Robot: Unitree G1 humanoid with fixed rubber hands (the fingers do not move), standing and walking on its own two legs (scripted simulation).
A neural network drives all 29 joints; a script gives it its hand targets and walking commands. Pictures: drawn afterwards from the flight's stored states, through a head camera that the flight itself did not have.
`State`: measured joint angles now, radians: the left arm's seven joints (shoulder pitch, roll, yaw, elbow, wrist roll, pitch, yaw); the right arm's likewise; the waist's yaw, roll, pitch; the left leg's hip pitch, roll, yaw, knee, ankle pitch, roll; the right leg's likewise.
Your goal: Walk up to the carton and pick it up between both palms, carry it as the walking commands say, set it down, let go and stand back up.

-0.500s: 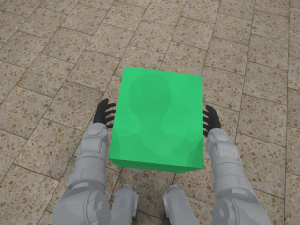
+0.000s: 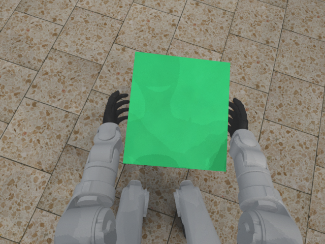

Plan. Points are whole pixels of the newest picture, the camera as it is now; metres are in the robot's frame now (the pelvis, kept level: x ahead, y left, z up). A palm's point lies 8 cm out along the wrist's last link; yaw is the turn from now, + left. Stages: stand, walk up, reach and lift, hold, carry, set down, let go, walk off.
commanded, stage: set down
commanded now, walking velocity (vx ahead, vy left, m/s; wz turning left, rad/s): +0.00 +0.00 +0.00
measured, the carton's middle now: (173, 118) +0.44 -0.03 -0.17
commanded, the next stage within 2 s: none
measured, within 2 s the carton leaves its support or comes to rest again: neither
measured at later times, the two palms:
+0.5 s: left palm (113, 124) +0.43 +0.14 -0.19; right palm (221, 130) +0.41 -0.18 -0.19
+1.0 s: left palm (120, 126) +0.45 +0.14 -0.29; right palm (211, 130) +0.43 -0.19 -0.29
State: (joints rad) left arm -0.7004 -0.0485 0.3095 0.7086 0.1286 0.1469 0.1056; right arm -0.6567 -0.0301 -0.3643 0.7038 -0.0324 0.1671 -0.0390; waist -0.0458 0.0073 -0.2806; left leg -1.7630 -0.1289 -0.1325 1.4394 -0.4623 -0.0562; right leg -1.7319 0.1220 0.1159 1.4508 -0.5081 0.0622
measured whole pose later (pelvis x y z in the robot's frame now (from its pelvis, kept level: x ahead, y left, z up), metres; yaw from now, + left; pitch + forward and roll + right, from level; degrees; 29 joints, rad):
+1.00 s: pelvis -0.05 +0.00 -0.14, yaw -1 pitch +44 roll -1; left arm -1.12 0.13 0.28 0.80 -0.01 0.19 0.14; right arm -1.08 -0.17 -0.30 0.79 0.03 0.22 -0.09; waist -0.02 0.02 0.09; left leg -2.17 -0.17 -0.12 1.91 -0.50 -0.10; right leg -2.14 0.15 0.08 1.93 -0.55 0.09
